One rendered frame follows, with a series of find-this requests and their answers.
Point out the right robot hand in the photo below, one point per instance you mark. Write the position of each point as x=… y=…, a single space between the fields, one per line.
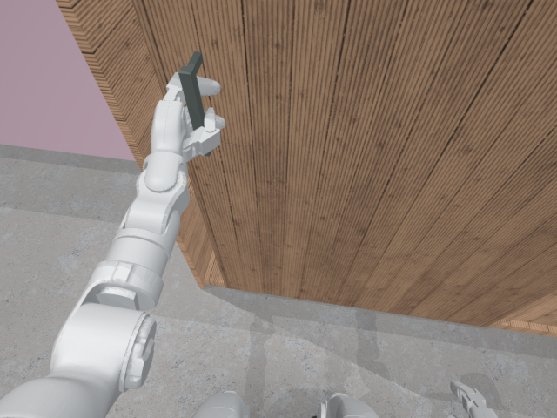
x=473 y=402

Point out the wardrobe door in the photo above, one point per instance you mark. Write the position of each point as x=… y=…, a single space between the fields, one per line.
x=392 y=155
x=542 y=311

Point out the robot thigh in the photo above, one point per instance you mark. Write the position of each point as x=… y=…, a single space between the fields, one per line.
x=222 y=405
x=344 y=407

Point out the left robot thigh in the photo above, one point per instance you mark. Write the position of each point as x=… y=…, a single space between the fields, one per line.
x=222 y=405

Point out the left robot hand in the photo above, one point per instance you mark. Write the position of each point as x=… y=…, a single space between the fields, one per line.
x=171 y=126

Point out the handle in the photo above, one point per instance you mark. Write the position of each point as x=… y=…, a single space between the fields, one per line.
x=189 y=82

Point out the right robot thigh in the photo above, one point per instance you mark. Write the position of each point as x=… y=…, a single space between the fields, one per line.
x=344 y=407

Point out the robot left upper arm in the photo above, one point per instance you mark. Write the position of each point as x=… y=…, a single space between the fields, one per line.
x=104 y=351

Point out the robot left forearm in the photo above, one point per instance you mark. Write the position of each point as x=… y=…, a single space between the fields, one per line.
x=131 y=274

